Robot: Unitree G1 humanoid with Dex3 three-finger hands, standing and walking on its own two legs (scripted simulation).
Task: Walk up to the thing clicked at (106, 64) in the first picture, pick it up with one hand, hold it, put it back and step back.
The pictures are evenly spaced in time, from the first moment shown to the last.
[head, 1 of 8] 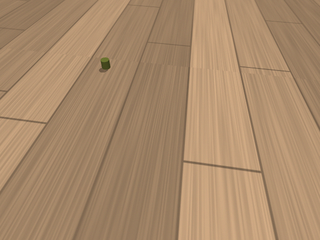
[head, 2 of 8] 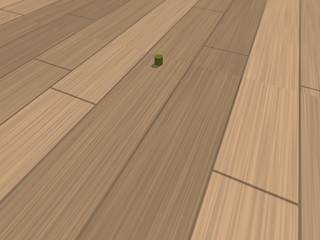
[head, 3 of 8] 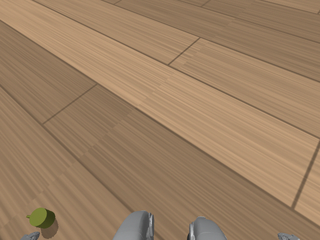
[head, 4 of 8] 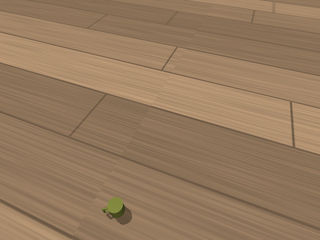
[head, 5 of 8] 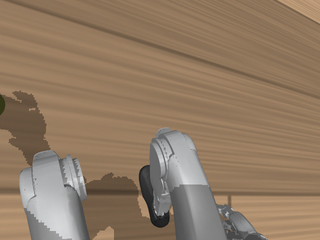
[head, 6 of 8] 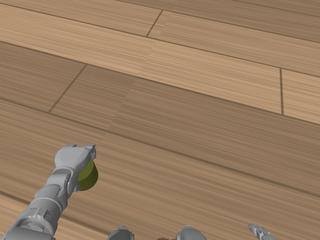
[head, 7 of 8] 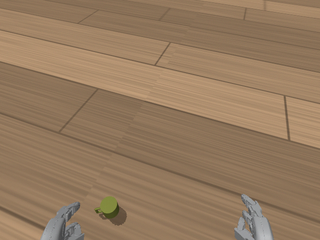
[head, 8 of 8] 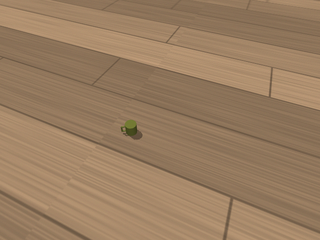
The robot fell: no
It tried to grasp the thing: yes
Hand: left
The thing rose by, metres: 0.65
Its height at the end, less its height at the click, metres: +0.00
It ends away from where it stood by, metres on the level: 0.02
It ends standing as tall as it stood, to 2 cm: yes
